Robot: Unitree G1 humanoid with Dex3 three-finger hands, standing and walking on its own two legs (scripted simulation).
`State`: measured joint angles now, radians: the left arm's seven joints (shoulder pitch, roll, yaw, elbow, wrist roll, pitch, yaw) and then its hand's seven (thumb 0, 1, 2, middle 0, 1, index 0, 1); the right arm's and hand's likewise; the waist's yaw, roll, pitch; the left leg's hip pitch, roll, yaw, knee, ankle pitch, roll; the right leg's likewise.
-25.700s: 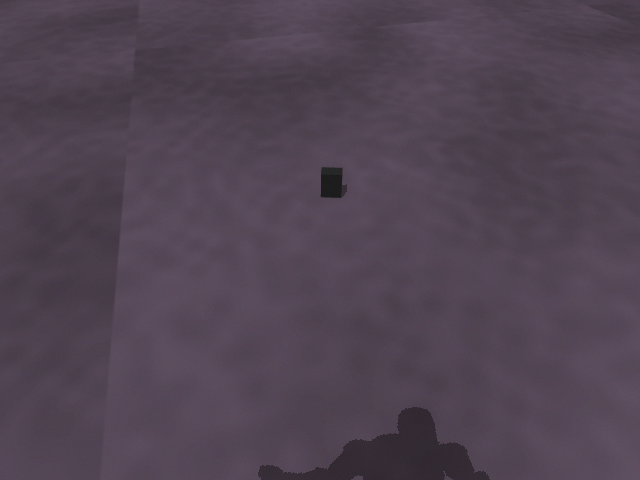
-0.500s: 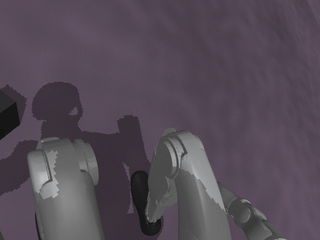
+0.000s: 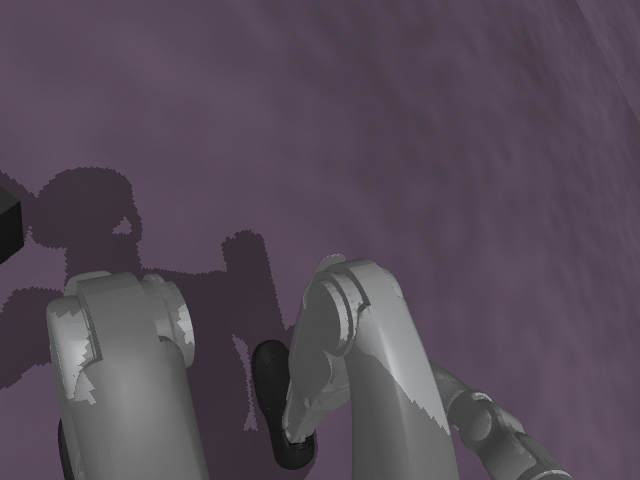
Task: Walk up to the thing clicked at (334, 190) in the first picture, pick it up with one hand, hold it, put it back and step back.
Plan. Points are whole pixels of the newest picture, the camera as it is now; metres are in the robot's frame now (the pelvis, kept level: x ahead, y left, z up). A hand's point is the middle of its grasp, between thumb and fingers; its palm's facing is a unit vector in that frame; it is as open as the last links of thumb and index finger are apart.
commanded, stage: open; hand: left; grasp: from the side
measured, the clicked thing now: out of the picture +0.39 +0.31 -0.20
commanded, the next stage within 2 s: withdraw in 0.40 s
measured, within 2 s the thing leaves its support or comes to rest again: neither
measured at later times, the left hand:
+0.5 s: hand out of the picture +0.37 +0.34 -0.18, palm faces +0.58 -0.81 +0.01, open 16.6 cm
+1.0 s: hand out of the picture +0.30 +0.40 -0.09, palm faces +0.53 -0.85 -0.05, open 17.5 cm
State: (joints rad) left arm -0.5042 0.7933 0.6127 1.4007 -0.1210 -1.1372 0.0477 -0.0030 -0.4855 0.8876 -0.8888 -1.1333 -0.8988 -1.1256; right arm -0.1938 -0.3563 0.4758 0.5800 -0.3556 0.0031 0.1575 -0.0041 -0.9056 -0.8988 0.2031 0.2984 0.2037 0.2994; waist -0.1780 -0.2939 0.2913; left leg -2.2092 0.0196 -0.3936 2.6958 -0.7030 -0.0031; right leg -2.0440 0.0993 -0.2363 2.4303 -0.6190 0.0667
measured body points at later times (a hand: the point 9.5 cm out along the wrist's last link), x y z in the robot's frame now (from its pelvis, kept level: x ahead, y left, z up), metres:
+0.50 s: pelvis +0.00 +0.00 +0.00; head +0.19 +0.22 +0.34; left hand +0.33 +0.38 -0.18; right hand +0.20 -0.22 -0.02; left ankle +0.08 +0.12 -0.24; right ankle +0.14 -0.13 -0.24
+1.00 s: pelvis +0.01 +0.00 +0.03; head +0.17 +0.19 +0.40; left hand +0.27 +0.45 -0.08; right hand +0.23 -0.22 -0.02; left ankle +0.08 +0.12 -0.24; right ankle +0.14 -0.13 -0.24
